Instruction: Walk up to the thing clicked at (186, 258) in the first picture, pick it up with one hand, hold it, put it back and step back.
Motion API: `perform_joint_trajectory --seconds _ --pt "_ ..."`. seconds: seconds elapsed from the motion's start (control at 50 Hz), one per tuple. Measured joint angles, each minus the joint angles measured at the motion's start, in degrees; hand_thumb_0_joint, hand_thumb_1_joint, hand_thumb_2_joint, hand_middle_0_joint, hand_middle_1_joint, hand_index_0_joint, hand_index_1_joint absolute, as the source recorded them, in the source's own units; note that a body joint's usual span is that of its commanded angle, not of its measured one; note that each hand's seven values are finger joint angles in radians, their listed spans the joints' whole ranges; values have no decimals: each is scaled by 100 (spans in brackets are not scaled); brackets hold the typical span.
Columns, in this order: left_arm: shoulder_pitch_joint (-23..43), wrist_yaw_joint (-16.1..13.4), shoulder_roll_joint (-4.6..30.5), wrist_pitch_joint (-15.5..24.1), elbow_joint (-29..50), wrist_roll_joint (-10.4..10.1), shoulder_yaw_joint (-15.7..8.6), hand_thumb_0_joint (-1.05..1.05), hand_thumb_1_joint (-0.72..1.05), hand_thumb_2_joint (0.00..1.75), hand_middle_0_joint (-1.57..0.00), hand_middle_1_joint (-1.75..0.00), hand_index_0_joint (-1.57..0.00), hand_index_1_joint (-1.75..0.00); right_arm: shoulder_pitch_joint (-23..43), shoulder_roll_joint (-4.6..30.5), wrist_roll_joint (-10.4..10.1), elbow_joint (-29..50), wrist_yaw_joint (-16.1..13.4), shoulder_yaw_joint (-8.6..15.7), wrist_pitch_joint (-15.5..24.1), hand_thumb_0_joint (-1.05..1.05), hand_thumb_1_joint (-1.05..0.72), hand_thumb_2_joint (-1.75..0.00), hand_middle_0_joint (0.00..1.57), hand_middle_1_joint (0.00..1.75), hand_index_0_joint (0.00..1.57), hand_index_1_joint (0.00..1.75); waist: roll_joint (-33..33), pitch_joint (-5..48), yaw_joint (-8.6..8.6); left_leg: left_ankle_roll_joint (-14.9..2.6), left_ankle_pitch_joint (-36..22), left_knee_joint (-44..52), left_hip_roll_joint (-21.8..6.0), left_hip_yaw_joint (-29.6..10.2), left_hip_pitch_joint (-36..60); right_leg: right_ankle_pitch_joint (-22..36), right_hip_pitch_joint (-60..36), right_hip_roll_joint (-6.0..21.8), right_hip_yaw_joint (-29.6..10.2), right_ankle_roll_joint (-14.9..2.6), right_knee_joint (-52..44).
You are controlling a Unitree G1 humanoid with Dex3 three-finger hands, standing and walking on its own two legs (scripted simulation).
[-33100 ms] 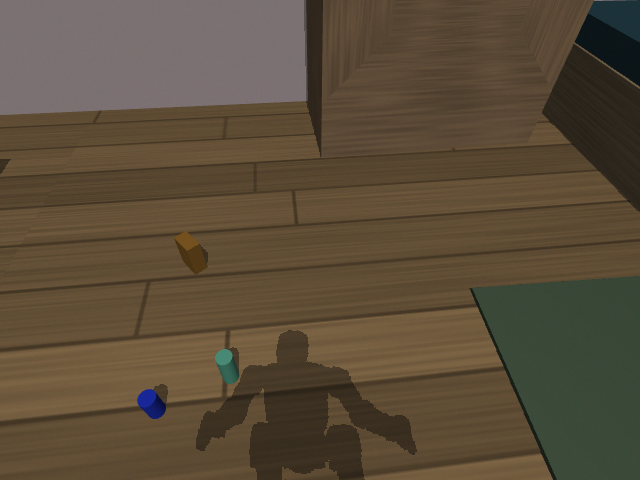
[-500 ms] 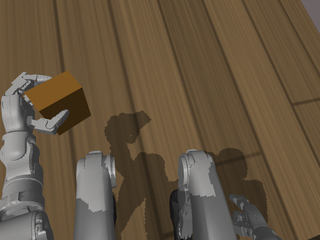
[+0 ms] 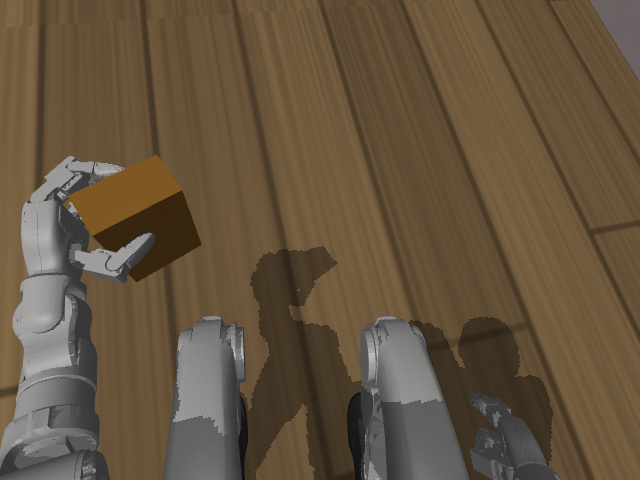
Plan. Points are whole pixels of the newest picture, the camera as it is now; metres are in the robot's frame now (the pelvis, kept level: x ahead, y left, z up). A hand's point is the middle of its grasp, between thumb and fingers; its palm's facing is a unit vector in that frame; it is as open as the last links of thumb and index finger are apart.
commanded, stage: lift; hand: left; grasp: from the side
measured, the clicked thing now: (145, 224) +0.42 +0.23 -0.04
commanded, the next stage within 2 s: hold in 1.78 s
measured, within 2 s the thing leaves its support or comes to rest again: neither
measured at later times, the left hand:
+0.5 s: hand (22, 154) +0.38 +0.24 +0.17, palm faces +0.21 -0.98 -0.07, open 9.8 cm
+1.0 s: hand out of the picture +0.39 +0.23 +0.28, palm faces +0.21 -0.98 -0.04, open 9.8 cm
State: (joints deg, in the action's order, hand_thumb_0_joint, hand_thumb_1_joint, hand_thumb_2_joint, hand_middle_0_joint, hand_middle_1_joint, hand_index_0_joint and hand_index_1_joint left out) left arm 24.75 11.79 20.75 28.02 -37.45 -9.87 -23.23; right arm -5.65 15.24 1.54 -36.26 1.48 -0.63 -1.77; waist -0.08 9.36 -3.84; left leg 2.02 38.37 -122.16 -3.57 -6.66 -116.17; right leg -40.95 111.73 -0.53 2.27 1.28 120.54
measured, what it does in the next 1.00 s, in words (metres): rises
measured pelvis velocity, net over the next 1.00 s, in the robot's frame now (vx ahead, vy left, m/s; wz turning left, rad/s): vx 0.05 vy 0.01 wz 0.08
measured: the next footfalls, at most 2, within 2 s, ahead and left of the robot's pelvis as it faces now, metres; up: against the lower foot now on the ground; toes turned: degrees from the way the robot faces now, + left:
none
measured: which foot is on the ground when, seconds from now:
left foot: down 0.00-1.00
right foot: down 0.00-1.00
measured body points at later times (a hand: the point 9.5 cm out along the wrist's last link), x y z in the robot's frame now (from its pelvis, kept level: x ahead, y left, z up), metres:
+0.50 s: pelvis +0.03 +0.01 +0.14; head +0.17 +0.03 +0.57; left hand +0.37 +0.29 +0.18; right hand +0.21 -0.23 +0.03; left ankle +0.09 +0.14 -0.38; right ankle +0.08 -0.13 -0.38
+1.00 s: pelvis +0.05 +0.01 +0.25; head +0.15 +0.04 +0.69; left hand +0.37 +0.28 +0.28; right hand +0.22 -0.22 +0.14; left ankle +0.09 +0.14 -0.38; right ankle +0.08 -0.13 -0.38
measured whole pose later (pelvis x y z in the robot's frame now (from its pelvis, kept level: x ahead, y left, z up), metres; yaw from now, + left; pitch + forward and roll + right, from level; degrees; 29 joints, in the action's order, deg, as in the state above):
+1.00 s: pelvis +0.05 +0.01 +0.25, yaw +4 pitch +18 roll -3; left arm 7.3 2.3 13.8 15.9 -18.3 -9.7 -10.6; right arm -12.1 12.7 -1.4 -35.4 -2.0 -0.2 2.8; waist -1.1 6.8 -1.9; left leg 1.0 30.5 -72.5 -3.4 -2.5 -59.7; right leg -31.8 55.4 0.9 2.2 1.6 69.8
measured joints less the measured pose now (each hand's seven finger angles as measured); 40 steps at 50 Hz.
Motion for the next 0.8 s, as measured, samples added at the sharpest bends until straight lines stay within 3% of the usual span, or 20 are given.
perform_joint_trajectory --seconds 0.18,0.46,0.66,0.8 --pt "-558 -200 -202 -530 1043 -89 327 -1 -36 117 -72 -101 -72 -98 -23 -49 -184 153 -130 64 62 1 -93 -90 20 30 20 30 -42 91 119 -28 -55 757 -7 78 742 69 -752 38 4 1 -777" --pt "-1472 -805 -448 -1313 2388 -97 837 -1 -33 115 -71 -101 -71 -97 -135 -166 -370 272 -337 98 188 1 -92 -90 20 30 20 30 -162 95 218 -55 -190 2336 -7 199 2538 233 -2553 98 29 0 -2391" --pt "-1699 -957 -529 -1431 2349 -44 1031 -1 -34 115 -71 -100 -71 -97 -293 -200 -377 258 -395 92 355 1 -92 -90 20 30 20 30 -108 29 179 -71 -389 3514 -5 276 3963 466 -3979 120 42 2 -3605" --pt "-1755 -902 -574 -1399 2168 15 1209 -1 -33 114 -71 -100 -71 -96 -463 -179 -345 192 -383 98 449 1 -92 -90 20 30 20 30 -82 -87 182 -84 -544 4186 4 328 4787 651 -4808 133 37 16 -4311"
